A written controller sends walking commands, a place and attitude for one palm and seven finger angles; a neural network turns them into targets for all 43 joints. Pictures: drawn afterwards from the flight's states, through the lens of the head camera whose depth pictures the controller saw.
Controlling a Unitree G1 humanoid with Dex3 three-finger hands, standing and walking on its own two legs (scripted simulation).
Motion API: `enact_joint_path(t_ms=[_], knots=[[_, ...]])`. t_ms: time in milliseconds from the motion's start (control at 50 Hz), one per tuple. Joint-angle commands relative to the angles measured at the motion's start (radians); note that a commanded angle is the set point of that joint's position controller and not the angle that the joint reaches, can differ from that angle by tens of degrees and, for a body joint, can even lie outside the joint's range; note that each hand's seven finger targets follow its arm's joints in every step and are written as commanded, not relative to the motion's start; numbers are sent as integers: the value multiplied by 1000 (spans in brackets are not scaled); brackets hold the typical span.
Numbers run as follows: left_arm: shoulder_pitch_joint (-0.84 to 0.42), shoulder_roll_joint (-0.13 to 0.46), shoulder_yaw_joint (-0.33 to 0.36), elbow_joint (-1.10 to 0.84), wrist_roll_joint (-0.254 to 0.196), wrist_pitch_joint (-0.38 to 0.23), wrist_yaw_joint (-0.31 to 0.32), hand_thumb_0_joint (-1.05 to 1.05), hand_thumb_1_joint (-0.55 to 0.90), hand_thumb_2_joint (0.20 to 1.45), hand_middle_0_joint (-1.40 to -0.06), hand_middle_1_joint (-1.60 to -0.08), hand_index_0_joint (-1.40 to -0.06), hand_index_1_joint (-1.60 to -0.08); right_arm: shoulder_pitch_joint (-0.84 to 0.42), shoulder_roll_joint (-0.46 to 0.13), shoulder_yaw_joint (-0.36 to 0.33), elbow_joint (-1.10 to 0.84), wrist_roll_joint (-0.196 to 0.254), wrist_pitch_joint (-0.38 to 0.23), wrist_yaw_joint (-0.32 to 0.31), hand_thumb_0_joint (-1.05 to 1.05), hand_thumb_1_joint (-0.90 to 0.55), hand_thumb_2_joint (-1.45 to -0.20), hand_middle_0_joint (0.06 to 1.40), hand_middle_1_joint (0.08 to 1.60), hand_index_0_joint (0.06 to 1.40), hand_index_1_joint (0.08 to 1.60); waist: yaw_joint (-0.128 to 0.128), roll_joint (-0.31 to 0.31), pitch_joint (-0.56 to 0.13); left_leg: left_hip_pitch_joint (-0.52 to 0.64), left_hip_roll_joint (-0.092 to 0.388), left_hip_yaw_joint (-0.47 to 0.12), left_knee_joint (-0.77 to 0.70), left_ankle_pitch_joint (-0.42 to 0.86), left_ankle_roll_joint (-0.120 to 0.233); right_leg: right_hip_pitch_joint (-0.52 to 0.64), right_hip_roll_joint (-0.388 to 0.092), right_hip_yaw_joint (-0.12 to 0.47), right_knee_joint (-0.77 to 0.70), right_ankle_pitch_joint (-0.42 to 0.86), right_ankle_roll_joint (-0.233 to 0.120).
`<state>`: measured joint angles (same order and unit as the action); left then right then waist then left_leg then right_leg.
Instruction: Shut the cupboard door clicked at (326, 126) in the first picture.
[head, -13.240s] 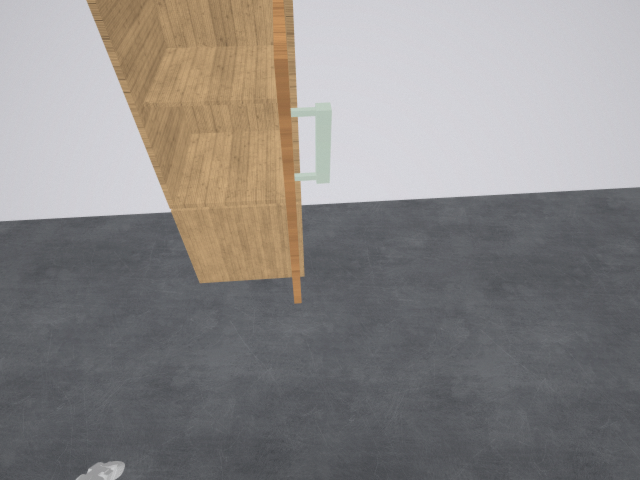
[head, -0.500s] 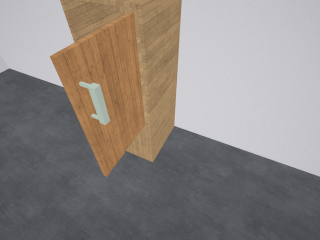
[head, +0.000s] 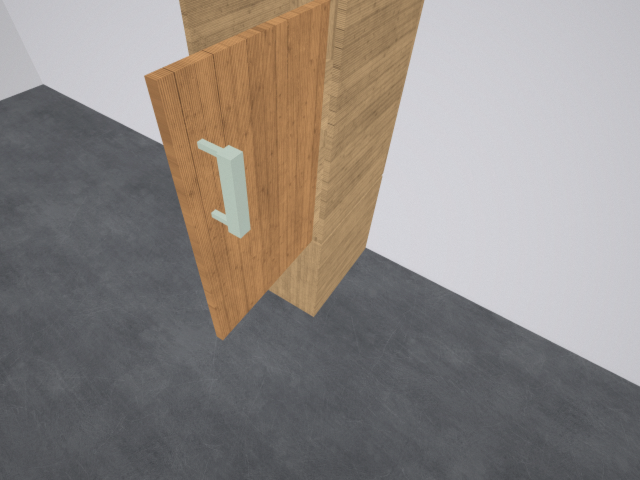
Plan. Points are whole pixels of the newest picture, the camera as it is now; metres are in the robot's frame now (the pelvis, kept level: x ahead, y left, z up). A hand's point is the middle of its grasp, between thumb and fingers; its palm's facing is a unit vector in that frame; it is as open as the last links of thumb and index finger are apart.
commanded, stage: shuffle to correct the standing spot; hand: left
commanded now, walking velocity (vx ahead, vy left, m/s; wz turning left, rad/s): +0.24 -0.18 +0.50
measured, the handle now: (223, 189) +0.47 +0.17 +0.10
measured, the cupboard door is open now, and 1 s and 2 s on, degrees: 90 90 90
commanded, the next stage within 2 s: come to a stop and stand still in 1.84 s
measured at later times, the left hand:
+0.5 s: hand (233, 400) +0.26 +0.14 -0.14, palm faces +0.18 -0.96 -0.23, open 7.4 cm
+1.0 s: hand (254, 468) +0.17 +0.09 -0.15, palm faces +0.51 -0.83 -0.23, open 7.4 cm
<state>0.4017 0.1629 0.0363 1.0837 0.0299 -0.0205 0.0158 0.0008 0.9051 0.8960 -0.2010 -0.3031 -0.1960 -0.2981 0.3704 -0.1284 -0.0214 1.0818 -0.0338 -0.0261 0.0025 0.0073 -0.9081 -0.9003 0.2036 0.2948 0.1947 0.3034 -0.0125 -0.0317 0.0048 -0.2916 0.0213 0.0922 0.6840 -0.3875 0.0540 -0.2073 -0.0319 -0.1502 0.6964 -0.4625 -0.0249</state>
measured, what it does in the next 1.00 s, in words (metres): walks ahead, turning left: right foot, then left foot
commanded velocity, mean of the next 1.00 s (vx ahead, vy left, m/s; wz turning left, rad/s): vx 0.13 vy -0.20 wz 0.50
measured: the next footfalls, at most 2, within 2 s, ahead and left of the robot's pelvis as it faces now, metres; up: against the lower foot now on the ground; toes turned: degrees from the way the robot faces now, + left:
right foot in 0.44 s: +0.30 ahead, -0.14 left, +0.00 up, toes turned +8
left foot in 0.76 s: +0.24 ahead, +0.04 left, +0.00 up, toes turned +34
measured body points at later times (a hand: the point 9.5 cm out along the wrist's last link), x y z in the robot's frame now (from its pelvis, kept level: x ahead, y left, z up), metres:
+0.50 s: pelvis +0.15 -0.06 +0.00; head +0.19 -0.07 +0.44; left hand +0.25 +0.19 -0.12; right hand +0.16 -0.32 -0.16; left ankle +0.00 +0.06 -0.65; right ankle +0.26 -0.15 -0.72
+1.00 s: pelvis +0.27 -0.09 +0.02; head +0.30 -0.06 +0.47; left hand +0.15 +0.14 -0.13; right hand +0.46 -0.26 -0.12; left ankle +0.21 +0.02 -0.72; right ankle +0.37 -0.23 -0.64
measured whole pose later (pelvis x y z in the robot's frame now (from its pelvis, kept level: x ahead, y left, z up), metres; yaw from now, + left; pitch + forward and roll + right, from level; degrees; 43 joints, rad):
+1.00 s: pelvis +0.27 -0.09 +0.02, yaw +29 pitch +1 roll -1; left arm 0.30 0.26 0.06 0.96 0.04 0.06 -0.02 0.01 0.91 0.90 -0.20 -0.30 -0.19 -0.30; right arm 0.20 -0.19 -0.03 0.94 -0.03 -0.01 0.00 0.00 -0.90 -0.90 0.21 0.30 0.20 0.30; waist 0.04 -0.02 0.07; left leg -0.24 0.06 0.05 0.50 -0.26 -0.01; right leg -0.56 -0.11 -0.02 1.08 -0.28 0.11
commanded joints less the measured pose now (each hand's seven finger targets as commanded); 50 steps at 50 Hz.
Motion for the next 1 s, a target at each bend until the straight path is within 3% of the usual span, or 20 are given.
enact_joint_path(t_ms=[0,40,100,280,360,380,400,420,440,460,520,640,700,720,740,760,780,820,860,980], knots=[[-201,82,22,-160,13,-23,-17,0,900,900,-200,-300,-200,-300,282,-189,-41,31,-2,-22,-40,0,-900,-900,200,300,200,300,-98,167,162,245,392,-689,-453,126,244,-668,-38,140,598,-6,-12],[-177,64,21,-140,18,-22,-33,0,900,900,-200,-300,-200,-300,164,-128,-26,-10,3,-47,-46,0,-900,-900,200,300,200,300,-30,77,151,184,328,-520,-436,287,200,-645,-71,159,611,138,16],[-149,46,18,-129,13,-11,-41,0,900,900,-200,-300,-200,-300,156,-143,-21,-14,9,-72,-51,0,-900,-900,200,300,200,300,-8,126,73,236,239,-320,-396,576,161,-619,-54,135,583,211,49],[-344,65,16,-227,-12,-3,-43,0,900,900,-200,-300,-200,-300,92,-219,-51,-67,-3,-41,-36,0,-900,-900,200,300,200,300,-47,207,63,127,181,-272,-403,542,105,-360,-11,77,69,292,60],[-115,137,46,-172,-8,-21,-29,0,900,900,-200,-300,-200,-300,25,-238,-70,-88,-5,-19,-26,0,-900,-900,200,300,200,300,61,113,-10,5,151,-281,-168,448,51,67,16,77,-151,306,43],[4,193,61,-145,0,-31,-21,0,900,900,-200,-300,-200,-300,61,-207,-67,-86,2,-18,-19,0,-900,-900,200,300,200,300,106,-43,-88,-123,75,-232,63,307,22,285,-77,163,-194,293,12],[89,284,80,-140,9,-31,-9,0,900,900,-200,-300,-200,-300,118,-123,-51,-112,14,-18,-21,0,-900,-900,200,300,200,300,116,-345,-212,-323,-75,-117,425,-251,-24,463,-373,514,-274,331,-88],[102,275,67,-160,-3,-27,2,0,900,900,-200,-300,-200,-300,30,-133,-50,-166,16,-13,-18,0,-900,-900,200,300,200,300,124,-229,-166,-367,-49,-145,619,-289,-9,315,-435,634,-391,305,-162],[0,251,64,-179,6,-28,8,0,900,900,-200,-300,-200,-300,28,-118,-60,-183,15,-3,-12,0,-900,-900,200,300,200,300,76,-180,-117,-368,-16,-138,729,-222,-4,181,-434,643,-451,10,-177],[-110,209,55,-209,9,-25,10,0,900,900,-200,-300,-200,-300,1,-130,-64,-183,1,5,-2,0,-900,-900,200,300,200,300,42,-228,-50,-368,38,-122,762,-138,-11,41,-381,573,-483,-158,-159],[-223,112,26,-227,11,-37,21,0,900,900,-200,-300,-200,-300,-17,-121,-59,-173,-3,41,14,0,-900,-900,200,300,200,300,-36,-115,-1,-242,78,-87,648,-24,-33,-175,-280,218,-473,34,-106],[-132,156,29,-177,14,-20,18,0,900,900,-200,-300,-200,-300,-123,-89,-45,-223,3,37,22,0,-900,-900,200,300,200,300,4,-69,-6,-113,52,26,155,-39,-37,-96,-276,108,-424,210,-131],[-97,172,27,-165,-2,2,4,0,900,900,-200,-300,-200,-300,-77,-123,-43,-215,0,26,13,0,-900,-900,200,300,200,300,-23,-29,-35,100,25,77,-120,107,-40,-121,-225,20,-275,258,-78],[-91,154,21,-175,-8,9,-5,0,900,900,-200,-300,-200,-300,-11,-182,-57,-200,-1,22,6,0,-900,-900,200,300,200,300,-59,60,-74,269,91,-11,-240,126,-19,-214,-196,-21,-92,239,-30],[-78,91,9,-209,-10,10,-20,0,900,900,-200,-300,-200,-300,62,-304,-87,-192,-10,18,-6,0,-900,-900,200,300,200,300,-88,342,-89,426,377,-430,-337,175,93,-479,-87,-75,196,18,56],[-158,144,11,-258,6,18,-29,0,900,900,-200,-300,-200,-300,111,-367,-99,-178,-4,24,-18,0,-900,-900,200,300,200,300,-124,276,-47,391,550,-638,-396,305,212,-597,-78,43,393,-114,67],[-225,171,26,-260,17,25,-24,0,900,900,-200,-300,-200,-300,87,-348,-92,-169,-2,19,-26,0,-900,-900,200,300,200,300,-114,175,-22,279,497,-573,-399,356,182,-585,-90,123,476,-48,77],[-148,161,35,-217,13,32,-32,0,900,900,-200,-300,-200,-300,-82,-297,-70,-199,2,4,-32,0,-900,-900,200,300,200,300,-15,191,43,157,374,-370,-392,413,119,-540,-106,155,519,111,100],[-89,153,33,-180,10,43,-39,0,900,900,-200,-300,-200,-300,-123,-273,-58,-201,7,-10,-33,0,-900,-900,200,300,200,300,17,186,24,116,285,-222,-374,553,80,-461,-93,145,526,196,117],[-138,131,31,-204,-7,58,-32,0,900,900,-200,-300,-200,-300,-122,-317,-84,-192,-1,11,-23,0,-900,-900,200,300,200,300,-4,173,16,102,246,-186,-345,551,76,-352,-66,106,246,149,141]])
